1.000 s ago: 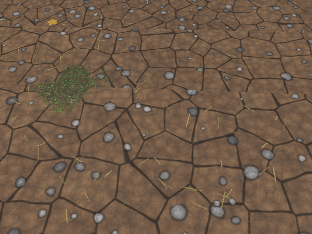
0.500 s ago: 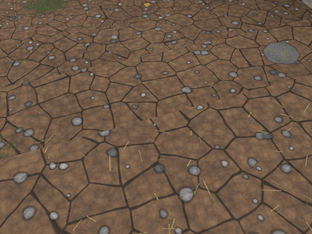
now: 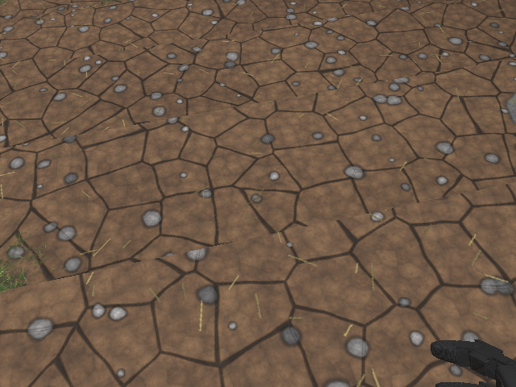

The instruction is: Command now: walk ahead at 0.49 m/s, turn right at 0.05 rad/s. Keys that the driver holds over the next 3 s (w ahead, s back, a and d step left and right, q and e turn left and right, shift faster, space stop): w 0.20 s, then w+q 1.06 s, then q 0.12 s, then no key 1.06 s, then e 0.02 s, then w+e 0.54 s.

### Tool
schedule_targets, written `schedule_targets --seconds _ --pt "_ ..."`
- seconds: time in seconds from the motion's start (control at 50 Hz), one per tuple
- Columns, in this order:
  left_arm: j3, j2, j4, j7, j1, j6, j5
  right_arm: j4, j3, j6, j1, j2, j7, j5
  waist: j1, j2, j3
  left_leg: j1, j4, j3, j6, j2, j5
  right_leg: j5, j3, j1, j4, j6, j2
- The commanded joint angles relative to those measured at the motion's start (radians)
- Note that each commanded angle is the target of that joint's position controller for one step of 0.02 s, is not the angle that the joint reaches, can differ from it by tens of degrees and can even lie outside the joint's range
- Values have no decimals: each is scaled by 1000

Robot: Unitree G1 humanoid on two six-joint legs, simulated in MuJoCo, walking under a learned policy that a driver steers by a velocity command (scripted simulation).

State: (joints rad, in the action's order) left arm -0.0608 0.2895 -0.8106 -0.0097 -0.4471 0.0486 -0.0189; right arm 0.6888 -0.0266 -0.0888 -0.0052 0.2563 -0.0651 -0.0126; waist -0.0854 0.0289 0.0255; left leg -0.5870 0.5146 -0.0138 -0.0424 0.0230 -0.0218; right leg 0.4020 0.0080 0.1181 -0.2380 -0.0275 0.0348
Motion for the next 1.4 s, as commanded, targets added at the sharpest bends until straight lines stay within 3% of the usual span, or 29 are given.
schedule_targets --seconds 0.02,0.04,0.06,0.08,0.1,0.14,0.2,0.22,0.3,0.4,0.5,0.52,0.54,0.56,0.58,0.6,0.68,0.82,1.02,1.08,1.1,1.12,1.14,1.18,1.22,1.26,1.32,1.36,1.4 --pt "-43 178 42 -10 30 -5 3 -23 -65 -11 -138 164 12 5 154 -126 -99 282 -16 -59 -69 -65 63 -1017 58 -44 -267 -98 -230" --pt "-29 153 53 -14 25 -8 15 13 -80 -7 -306 211 23 11 223 -97 -228 589 38 37 -120 32 14 -873 39 -217 -509 -67 -192" --pt "8 27 73 -3 -115 8 18 32 -103 -5 -418 309 28 27 179 153 -408 1005 0 527 -301 316 182 -302 14 -632 -953 15 -16" --pt "5 67 51 3 -90 30 8 48 -81 -3 -440 228 24 4 204 201 -486 1040 -171 792 -323 362 317 162 150 -757 -1092 15 37" --pt "-18 141 83 10 24 42 -23 42 -67 -1 -358 188 29 -5 198 145 -289 899 -202 645 -264 329 394 126 143 -858 -1140 6 -30" --pt "-15 131 113 5 148 50 -10 30 -51 3 -233 138 33 9 140 12 -84 578 -258 418 -210 250 273 -31 80 -825 -1015 -2 -122" --pt "-15 81 83 -1 78 16 4 33 -43 -17 -186 110 29 21 66 56 -56 386 -341 283 -211 190 125 -114 75 -683 -917 14 -167" --pt "50 -32 70 54 68 30 171 36 -15 -53 -229 14 38 77 64 70 -46 326 -365 256 -208 167 255 -129 77 -711 -933 1 -150" --pt "48 34 120 66 233 32 115 32 -33 -63 -237 109 10 82 101 7 -14 290 -370 199 -226 137 222 -346 42 -773 -654 44 -150" --pt "73 41 164 60 378 17 103 75 -40 -42 -354 142 -41 78 148 21 6 320 -294 220 -248 152 119 -419 16 -663 -397 47 -104" --pt "60 100 187 27 405 53 66 101 -47 -28 -359 155 -25 76 103 17 -29 436 -145 288 -171 163 -42 -397 -13 -483 -247 -43 -67" --pt "38 147 164 23 296 67 52 99 -40 -33 -354 136 -21 87 49 4 -102 358 -17 251 -111 99 -113 -451 -2 -278 -295 -105 -87" --pt "22 204 124 18 108 79 60 72 -6 -47 -432 16 -11 96 22 -197 -342 165 301 143 -24 -67 69 -630 204 133 -314 -302 -282" --pt "33 174 95 14 -75 65 62 50 17 -63 -497 -38 -18 100 -22 -350 -541 -126 553 99 22 -176 616 -401 640 460 -157 -448 -507" --pt "30 142 63 7 -104 68 77 48 -13 -56 -311 51 -20 81 -85 -180 -232 -305 725 154 -3 -86 536 -94 627 236 -62 -299 -447" --pt "35 114 67 6 8 68 64 57 -16 -53 -274 48 3 68 -29 -153 -85 -328 756 122 -18 -26 417 57 475 25 -18 -228 -420" --pt "67 -18 86 -19 149 59 68 82 0 -30 -265 2 1 94 69 -105 -94 -137 634 101 -8 79 281 -279 187 -172 88 -201 -349" --pt "37 40 4 3 73 73 110 69 17 -1 -125 -13 -51 68 53 -78 -19 -152 311 34 7 89 -19 -572 -121 -194 149 -208 -327" --pt "15 122 -105 20 -23 58 114 10 -26 1 -4 57 -20 68 66 -118 53 -9 149 -57 -58 -21 205 -818 -268 1 -16 -135 -364" --pt "25 103 -110 20 -45 73 153 79 -90 -36 -318 181 29 52 180 -33 -166 624 190 -23 -200 -110 -66 -889 -331 -308 -535 -32 -276" --pt "82 -52 -52 49 -136 88 186 121 -94 -26 -560 229 50 57 184 207 -472 1167 78 484 -439 123 22 -38 -244 -694 -855 84 -114" --pt "65 27 -35 85 76 86 106 189 -87 -25 -712 190 43 72 319 58 -365 1181 -121 721 -402 207 107 180 -65 -935 -1094 62 -3" --pt "62 25 14 85 235 88 68 209 -103 -46 -686 208 40 64 332 13 -140 1028 -159 626 -318 201 171 131 59 -1079 -1149 28 -47" --pt "60 60 42 37 261 92 107 202 -54 -56 -512 90 22 40 210 22 -86 642 -140 527 -313 169 165 25 124 -945 -1118 16 -120" --pt "84 -23 34 9 205 62 117 149 -10 -56 -325 7 -1 58 63 -9 -31 250 -195 463 -303 145 177 -40 120 -738 -1025 6 -154" --pt "72 25 51 7 205 33 113 106 -12 -58 -243 37 4 54 40 -14 -19 103 -248 409 -283 103 216 -45 83 -696 -901 22 -135" --pt "104 -68 101 35 170 35 120 74 -28 -55 -217 123 21 106 7 -17 -59 -190 -70 217 -219 -36 -100 -400 -34 -364 -832 27 -80" --pt "87 -5 153 43 310 52 115 138 -7 -77 -447 35 61 83 147 -7 -36 249 79 359 -224 15 12 -588 129 -840 -637 57 -123" --pt "93 -7 153 48 399 40 107 168 -1 -59 -554 14 79 51 231 -33 -26 272 223 328 -169 -50 279 -878 99 -828 -290 56 -133"
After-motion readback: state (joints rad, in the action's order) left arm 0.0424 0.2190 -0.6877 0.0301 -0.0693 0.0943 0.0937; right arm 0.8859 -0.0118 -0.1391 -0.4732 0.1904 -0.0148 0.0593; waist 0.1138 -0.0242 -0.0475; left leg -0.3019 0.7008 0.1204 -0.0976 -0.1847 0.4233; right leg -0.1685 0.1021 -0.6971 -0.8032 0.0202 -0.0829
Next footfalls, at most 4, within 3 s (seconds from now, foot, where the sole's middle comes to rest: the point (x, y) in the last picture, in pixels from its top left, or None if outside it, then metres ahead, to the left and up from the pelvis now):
0.04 left None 0.21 0.11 -0.76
0.52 right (340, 379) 0.48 -0.11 -0.76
1.06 left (212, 292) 0.69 0.24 -0.76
1.56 right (233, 222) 1.03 0.22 -0.92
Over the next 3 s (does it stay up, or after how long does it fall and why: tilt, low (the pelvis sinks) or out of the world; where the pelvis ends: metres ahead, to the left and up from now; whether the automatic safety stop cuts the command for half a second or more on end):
stays up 0.98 0.21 -0.18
